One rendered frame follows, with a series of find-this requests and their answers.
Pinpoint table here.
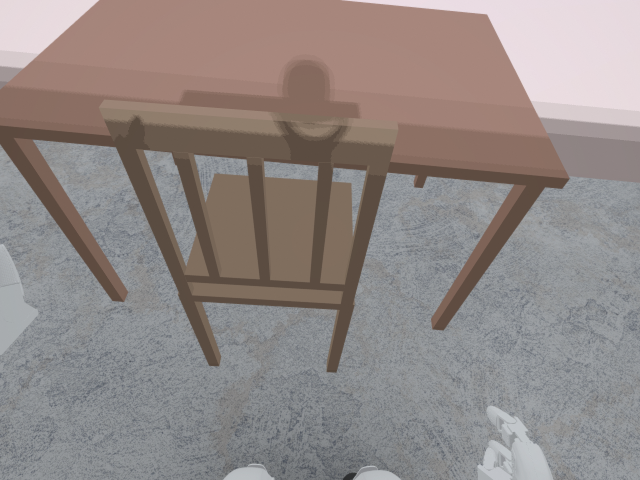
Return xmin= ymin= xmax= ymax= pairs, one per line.
xmin=0 ymin=0 xmax=570 ymax=330

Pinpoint chair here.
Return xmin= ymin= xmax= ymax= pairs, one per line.
xmin=99 ymin=100 xmax=398 ymax=373

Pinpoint left robot hand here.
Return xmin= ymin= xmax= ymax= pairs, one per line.
xmin=0 ymin=244 xmax=38 ymax=355

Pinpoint right robot hand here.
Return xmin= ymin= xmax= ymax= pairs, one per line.
xmin=477 ymin=406 xmax=553 ymax=480

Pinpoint robot left shin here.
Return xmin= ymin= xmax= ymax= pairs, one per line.
xmin=247 ymin=464 xmax=268 ymax=473

